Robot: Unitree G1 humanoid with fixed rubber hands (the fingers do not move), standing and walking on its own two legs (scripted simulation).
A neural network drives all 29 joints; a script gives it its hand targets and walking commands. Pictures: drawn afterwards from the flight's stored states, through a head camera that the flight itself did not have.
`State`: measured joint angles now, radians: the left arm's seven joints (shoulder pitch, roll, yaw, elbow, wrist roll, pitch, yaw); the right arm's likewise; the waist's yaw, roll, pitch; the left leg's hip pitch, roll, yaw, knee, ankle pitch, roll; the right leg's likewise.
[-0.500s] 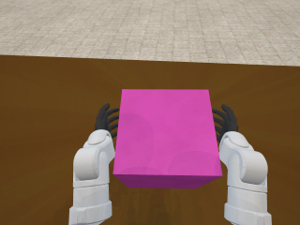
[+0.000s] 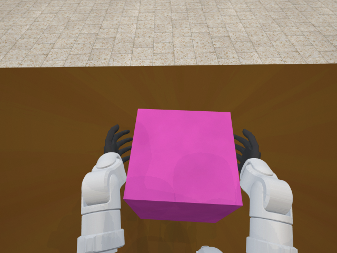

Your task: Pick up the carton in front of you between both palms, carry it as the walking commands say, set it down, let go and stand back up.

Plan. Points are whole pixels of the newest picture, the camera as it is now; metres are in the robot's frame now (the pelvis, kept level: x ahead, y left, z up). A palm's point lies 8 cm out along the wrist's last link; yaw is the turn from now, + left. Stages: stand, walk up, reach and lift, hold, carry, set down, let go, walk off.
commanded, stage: carry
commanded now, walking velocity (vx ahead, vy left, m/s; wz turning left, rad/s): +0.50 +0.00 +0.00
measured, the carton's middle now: (180, 171) +0.33 -0.02 -0.01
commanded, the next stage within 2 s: none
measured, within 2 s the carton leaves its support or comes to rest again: neither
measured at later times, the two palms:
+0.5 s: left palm (115, 85) +0.62 +0.17 +0.03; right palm (206, 77) +0.66 -0.14 +0.02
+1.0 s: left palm (122, 44) +0.97 +0.19 -0.02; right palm (190, 44) +0.95 -0.12 -0.02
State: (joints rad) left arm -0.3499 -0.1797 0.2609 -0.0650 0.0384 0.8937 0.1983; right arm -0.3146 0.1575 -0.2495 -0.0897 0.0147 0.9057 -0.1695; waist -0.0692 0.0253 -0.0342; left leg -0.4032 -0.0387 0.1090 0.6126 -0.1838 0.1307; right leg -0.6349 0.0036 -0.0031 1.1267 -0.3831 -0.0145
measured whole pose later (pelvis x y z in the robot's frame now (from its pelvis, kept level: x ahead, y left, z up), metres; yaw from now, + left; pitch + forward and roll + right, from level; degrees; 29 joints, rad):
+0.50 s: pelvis +0.33 -0.02 -0.05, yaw +4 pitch +6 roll +1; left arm -0.35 -0.15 0.23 -0.05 -0.01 0.91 0.18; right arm -0.33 0.17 -0.28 -0.06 -0.05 0.90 -0.20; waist 0.08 -0.02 -0.06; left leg -0.66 0.04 -0.01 0.96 -0.29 0.04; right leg -0.33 0.06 -0.09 0.60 -0.22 -0.11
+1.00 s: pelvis +0.65 +0.05 -0.09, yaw +1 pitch +6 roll -1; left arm -0.33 -0.17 0.26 -0.07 0.05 0.86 0.19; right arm -0.32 0.16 -0.23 -0.07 0.01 0.87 -0.17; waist -0.07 0.01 -0.04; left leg -0.29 -0.05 0.11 0.56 -0.22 0.13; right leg -0.67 -0.03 0.00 0.86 -0.17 -0.02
